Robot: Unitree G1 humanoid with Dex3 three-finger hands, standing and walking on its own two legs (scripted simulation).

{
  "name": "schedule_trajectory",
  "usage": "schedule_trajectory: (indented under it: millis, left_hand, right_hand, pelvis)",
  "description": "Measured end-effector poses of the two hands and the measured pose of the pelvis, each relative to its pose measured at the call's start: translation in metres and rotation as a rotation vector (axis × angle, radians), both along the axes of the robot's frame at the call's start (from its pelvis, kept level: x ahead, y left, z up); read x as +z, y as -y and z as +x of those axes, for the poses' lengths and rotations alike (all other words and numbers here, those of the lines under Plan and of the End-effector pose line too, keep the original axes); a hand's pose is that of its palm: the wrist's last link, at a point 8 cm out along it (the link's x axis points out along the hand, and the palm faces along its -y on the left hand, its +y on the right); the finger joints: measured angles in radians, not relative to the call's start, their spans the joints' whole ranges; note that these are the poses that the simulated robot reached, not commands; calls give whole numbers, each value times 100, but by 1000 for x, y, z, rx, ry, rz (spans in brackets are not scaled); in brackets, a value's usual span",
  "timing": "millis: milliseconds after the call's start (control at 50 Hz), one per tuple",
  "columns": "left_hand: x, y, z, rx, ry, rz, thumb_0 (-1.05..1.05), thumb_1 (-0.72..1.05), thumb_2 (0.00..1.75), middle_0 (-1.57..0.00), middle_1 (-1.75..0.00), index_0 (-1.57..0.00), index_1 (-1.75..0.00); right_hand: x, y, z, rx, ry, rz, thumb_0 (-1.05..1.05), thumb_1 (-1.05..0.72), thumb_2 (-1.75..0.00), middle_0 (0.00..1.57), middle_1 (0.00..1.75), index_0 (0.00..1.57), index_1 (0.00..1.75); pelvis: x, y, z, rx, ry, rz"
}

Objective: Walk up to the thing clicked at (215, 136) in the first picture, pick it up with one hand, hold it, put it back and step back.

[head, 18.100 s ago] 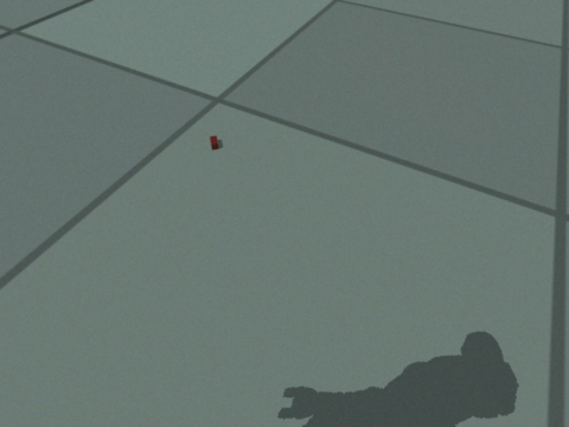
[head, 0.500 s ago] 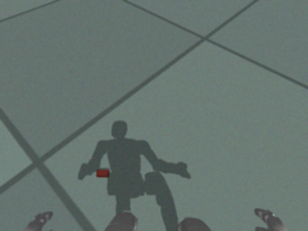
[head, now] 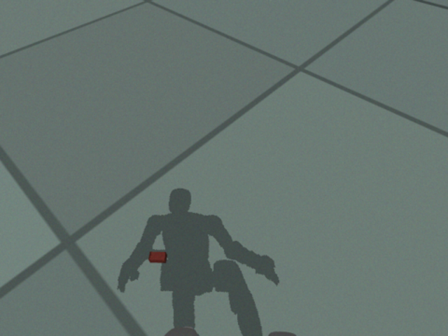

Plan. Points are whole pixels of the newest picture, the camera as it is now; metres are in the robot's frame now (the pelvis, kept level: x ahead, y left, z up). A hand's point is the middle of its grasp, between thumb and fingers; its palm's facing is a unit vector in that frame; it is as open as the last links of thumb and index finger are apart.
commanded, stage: walk up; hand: left
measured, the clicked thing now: (157, 257) +0.51 +0.32 -0.74
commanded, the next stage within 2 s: stand in 1.34 s
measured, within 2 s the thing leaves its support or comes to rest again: neither
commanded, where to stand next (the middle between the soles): +0.14 +0.02 m, yaw -1 degrees
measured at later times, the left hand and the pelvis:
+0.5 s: hand (103, 332) +0.15 +0.25 -0.14, palm faces -0.01 -0.94 -0.33, open 7.4 cm; pelvis +0.04 +0.00 +0.02, yaw -1 degrees
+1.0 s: hand out of the picture +0.13 +0.25 -0.14, palm faces -0.02 -0.94 -0.34, open 7.4 cm; pelvis +0.04 +0.00 +0.02, yaw -1 degrees
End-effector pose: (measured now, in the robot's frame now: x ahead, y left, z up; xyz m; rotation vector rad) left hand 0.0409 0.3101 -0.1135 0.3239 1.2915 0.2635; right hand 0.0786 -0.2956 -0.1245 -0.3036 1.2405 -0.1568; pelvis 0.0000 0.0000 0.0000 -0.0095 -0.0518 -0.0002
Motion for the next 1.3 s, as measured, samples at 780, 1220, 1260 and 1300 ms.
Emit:
schedule_trajectory:
  millis: [780, 1220, 1260, 1300]
  left_hand:
    - [15, 17, 105, -64, 102, -41, 1, 90, 90, -20, -30, -20, -30]
    - [10, 16, 75, -43, 29, -46, 1, 90, 90, -20, -30, -21, -30]
    - [10, 16, 75, -42, 32, -46, 1, 90, 90, -20, -30, -21, -30]
    - [11, 16, 76, -43, 36, -45, 1, 90, 90, -20, -30, -21, -30]
  right_hand:
    - [22, -3, 59, -39, 57, 0, 1, -90, -90, 21, 30, 20, 30]
    - [18, -1, 30, -49, -18, -1, 1, -90, -90, 21, 30, 20, 30]
    - [18, -2, 31, -49, -16, 0, 1, -90, -90, 21, 30, 20, 30]
    - [18, -2, 33, -48, -12, 1, 1, -90, -90, 21, 30, 20, 30]
  pelvis:
    - [18, 1, 44, -20, -10, 9]
    - [18, 1, 42, -21, -14, 7]
    - [19, 1, 42, -21, -14, 7]
    - [18, 1, 42, -20, -13, 7]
